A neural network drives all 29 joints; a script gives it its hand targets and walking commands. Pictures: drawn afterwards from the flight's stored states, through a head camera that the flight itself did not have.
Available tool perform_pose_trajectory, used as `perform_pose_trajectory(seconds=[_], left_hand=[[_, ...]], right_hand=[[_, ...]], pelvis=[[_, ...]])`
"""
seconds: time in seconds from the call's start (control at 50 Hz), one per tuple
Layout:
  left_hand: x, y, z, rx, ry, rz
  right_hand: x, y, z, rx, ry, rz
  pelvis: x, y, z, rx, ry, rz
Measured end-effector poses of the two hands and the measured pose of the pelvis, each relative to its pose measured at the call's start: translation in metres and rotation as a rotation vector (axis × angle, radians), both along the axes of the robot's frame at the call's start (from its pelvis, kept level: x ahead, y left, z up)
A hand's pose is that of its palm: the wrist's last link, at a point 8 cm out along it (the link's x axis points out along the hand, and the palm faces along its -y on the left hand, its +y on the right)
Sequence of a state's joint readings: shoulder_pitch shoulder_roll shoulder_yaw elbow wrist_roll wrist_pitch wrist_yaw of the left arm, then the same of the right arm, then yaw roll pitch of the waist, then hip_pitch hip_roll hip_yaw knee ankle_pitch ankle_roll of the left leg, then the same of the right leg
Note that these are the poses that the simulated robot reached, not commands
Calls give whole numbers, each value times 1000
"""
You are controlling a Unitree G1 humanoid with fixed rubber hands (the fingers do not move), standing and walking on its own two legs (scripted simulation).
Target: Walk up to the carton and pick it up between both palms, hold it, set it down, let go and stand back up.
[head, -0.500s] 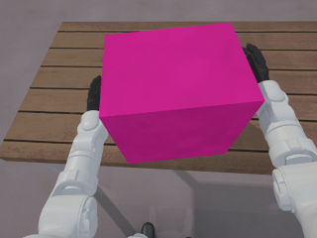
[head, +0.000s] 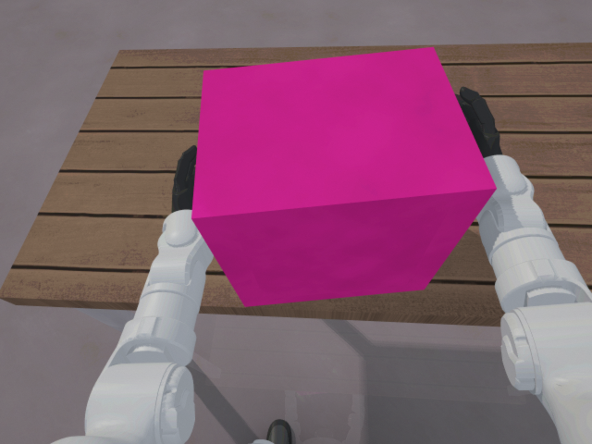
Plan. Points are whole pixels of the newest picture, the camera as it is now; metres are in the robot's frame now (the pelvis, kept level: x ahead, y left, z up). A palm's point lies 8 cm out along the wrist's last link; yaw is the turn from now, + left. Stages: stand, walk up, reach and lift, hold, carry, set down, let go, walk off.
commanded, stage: reach and lift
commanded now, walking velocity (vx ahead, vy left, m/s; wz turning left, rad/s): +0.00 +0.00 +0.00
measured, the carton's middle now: (327, 193) +0.45 +0.04 +0.03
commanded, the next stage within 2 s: none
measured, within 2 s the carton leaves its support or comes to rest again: leaves its support in 1.10 s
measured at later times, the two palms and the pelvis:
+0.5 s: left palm (189, 210) +0.38 +0.22 +0.05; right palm (480, 157) +0.48 -0.15 +0.09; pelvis +0.01 -0.01 +0.00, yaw +1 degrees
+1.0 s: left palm (185, 212) +0.38 +0.23 +0.05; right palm (480, 159) +0.48 -0.14 +0.10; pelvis +0.01 -0.01 +0.00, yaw +1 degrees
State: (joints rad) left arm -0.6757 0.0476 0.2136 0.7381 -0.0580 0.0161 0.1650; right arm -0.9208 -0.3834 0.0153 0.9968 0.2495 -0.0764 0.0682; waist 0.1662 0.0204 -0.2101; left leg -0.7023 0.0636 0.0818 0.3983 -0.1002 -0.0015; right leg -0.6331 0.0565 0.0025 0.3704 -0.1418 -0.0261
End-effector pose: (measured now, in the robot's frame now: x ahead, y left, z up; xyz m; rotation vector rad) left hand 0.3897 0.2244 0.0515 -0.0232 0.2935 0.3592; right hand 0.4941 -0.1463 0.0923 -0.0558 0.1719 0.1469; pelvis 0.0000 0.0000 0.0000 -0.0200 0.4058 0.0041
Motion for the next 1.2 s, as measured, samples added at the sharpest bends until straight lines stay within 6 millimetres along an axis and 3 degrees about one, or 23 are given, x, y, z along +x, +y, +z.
perform_pose_trajectory(seconds=[0.58,1.2], left_hand=[[-5,-1,-1,-14,-17,-4],[-20,6,2,-30,-57,6]], right_hand=[[-11,-1,1,-24,-10,-6],[-26,7,10,-50,-64,0]], pelvis=[[9,-8,4,15,-56,4],[1,-4,4,10,-76,4]])
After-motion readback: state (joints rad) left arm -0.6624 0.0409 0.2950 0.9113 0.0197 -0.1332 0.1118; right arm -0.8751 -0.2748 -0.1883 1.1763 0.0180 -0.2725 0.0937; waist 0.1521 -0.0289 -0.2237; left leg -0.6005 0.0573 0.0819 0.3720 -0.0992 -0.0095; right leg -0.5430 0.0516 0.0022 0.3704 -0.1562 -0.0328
